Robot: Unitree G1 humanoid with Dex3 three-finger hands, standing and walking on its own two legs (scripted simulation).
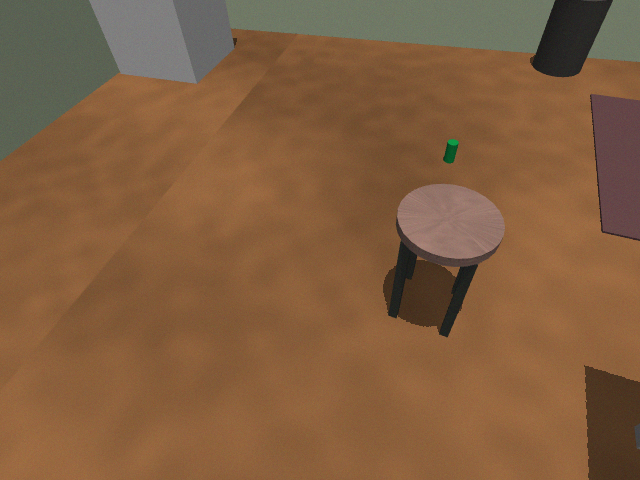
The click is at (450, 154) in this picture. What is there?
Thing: squat round
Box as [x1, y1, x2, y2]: [444, 139, 458, 162]
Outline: 454,139 448,140 444,155 444,161 446,162 453,161 458,143
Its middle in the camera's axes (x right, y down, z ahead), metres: +0.65 -0.42 +1.94
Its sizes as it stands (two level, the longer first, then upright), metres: 0.052 0.052 0.108
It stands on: the floor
